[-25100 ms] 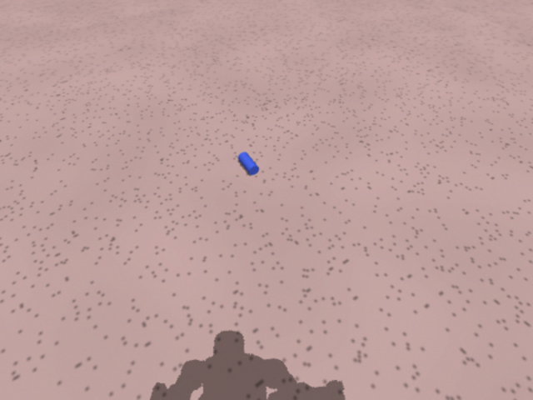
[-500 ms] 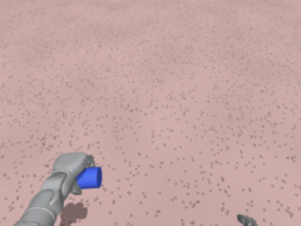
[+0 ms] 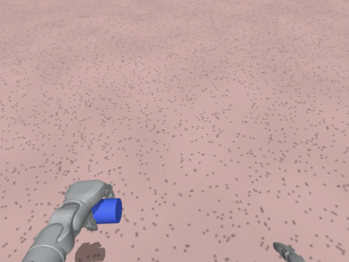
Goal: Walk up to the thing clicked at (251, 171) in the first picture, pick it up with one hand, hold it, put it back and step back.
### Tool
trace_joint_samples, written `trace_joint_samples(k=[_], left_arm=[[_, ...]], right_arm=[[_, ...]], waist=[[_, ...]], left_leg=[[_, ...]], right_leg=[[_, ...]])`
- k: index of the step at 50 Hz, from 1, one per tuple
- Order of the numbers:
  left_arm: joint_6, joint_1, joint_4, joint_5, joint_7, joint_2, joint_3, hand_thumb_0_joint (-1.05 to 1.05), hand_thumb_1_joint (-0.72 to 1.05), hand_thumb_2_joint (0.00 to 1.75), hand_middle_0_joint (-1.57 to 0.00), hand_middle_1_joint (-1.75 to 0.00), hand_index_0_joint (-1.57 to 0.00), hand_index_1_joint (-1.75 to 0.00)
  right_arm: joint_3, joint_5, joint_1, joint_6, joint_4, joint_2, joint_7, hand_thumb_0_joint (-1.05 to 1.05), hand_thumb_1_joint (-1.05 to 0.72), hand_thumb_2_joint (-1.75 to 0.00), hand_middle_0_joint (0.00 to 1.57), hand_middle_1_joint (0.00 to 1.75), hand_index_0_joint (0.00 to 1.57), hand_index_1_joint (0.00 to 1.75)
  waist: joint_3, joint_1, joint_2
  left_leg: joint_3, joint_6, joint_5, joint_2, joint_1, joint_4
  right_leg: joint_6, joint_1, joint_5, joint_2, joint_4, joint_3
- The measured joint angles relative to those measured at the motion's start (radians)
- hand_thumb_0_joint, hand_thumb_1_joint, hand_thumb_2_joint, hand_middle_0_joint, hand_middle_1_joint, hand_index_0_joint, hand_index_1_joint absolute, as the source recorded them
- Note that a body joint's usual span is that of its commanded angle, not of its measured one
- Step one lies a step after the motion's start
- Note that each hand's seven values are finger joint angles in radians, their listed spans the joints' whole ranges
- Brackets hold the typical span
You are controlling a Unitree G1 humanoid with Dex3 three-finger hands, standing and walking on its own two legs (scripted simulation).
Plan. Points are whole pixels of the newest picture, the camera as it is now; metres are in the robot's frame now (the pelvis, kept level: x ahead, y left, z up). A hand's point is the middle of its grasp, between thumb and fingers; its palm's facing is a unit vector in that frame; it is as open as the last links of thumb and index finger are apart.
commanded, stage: hold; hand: left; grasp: from above
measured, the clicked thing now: (93, 211) +0.29 +0.23 -0.09
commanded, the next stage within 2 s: crouch in 0.96 s
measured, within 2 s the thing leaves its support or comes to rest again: neither
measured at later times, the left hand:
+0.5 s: hand (88, 210) +0.27 +0.22 -0.03, palm faces -0.48 -0.04 -0.88, open 8.9 cm
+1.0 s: hand (90, 206) +0.28 +0.22 -0.04, palm faces -0.48 -0.03 -0.88, open 8.9 cm
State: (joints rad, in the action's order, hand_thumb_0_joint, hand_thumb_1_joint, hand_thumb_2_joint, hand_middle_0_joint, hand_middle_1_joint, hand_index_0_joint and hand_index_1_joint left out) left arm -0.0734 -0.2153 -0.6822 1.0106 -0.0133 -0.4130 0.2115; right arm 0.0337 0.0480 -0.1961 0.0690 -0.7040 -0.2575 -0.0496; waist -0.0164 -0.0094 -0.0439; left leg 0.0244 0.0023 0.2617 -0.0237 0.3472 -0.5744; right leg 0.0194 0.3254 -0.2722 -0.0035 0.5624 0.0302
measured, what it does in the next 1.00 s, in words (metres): stands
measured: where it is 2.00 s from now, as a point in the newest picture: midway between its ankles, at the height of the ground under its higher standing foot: outside the picture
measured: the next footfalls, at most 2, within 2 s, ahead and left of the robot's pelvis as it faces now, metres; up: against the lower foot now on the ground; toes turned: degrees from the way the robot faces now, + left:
none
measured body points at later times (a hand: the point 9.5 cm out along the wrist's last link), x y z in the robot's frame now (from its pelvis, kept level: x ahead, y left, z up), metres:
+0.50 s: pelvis -0.01 +0.00 +0.00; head -0.01 -0.02 +0.45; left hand +0.29 +0.22 +0.02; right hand +0.14 -0.25 -0.11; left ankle +0.02 +0.12 -0.73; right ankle +0.01 -0.13 -0.73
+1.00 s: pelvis +0.00 +0.00 +0.01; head +0.01 -0.02 +0.46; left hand +0.30 +0.22 +0.01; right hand +0.15 -0.26 -0.11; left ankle +0.02 +0.12 -0.73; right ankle +0.01 -0.13 -0.73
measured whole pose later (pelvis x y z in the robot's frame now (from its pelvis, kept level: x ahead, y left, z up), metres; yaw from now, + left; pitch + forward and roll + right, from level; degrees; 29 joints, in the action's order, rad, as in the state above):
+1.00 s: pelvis +0.00 +0.00 +0.01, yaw +0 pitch +0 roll +0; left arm -0.06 -0.23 -0.64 1.00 -0.05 -0.42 0.21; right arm 0.02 0.05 -0.15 0.08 -0.71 -0.25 -0.07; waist 0.00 0.00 -0.05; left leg 0.03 0.01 0.22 -0.02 0.27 -0.49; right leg 0.01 0.26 -0.24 0.00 0.49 0.03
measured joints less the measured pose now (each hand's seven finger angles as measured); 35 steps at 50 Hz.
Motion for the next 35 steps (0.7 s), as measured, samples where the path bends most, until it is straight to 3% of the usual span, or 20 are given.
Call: trace_joint_samples(k=[15, 26, 35], left_arm=[[-0.005, -0.006, 0.017, -0.007, -0.01, -0.006, 0.009, 0.0, 0.19, 0.26, -0.81, -0.35, -0.84, -0.32], [0.0, -0.001, 0.052, -0.026, -0.046, -0.01, 0.011, 0.0, 0.2, 0.26, -0.81, -0.35, -0.84, -0.32], [-0.018, 0.014, 0.064, -0.019, -0.061, -0.008, 0.01, 0.0, 0.2, 0.25, -0.81, -0.35, -0.84, -0.32]], right_arm=[[-0.012, 0.003, 0.021, -0.01, 0.001, -0.003, -0.007, 0.01, -0.9, -0.89, 0.2, 0.3, 0.2, 0.3], [-0.02, 0.006, 0.031, -0.011, -0.001, 0.002, -0.014, 0.01, -0.9, -0.89, 0.2, 0.3, 0.2, 0.3], [-0.025, 0.004, 0.044, -0.003, 0.009, 0.005, -0.017, 0.01, -0.9, -0.89, 0.2, 0.3, 0.2, 0.3]], waist=[[0.019, 0.008, -0.007], [0.017, 0.016, -0.013], [0.028, 0.017, -0.01]], left_leg=[[0.003, 0.0, -0.028, 0.001, -0.029, 0.03], [0.005, 0.001, -0.038, 0.002, -0.058, 0.057], [0.004, 0.003, -0.043, 0.001, -0.064, 0.071]], right_leg=[[0.0, -0.027, 0.028, -0.001, -0.027, 0.003], [-0.001, -0.052, 0.035, -0.001, -0.048, 0.005], [-0.004, -0.055, 0.036, -0.001, -0.055, 0.004]])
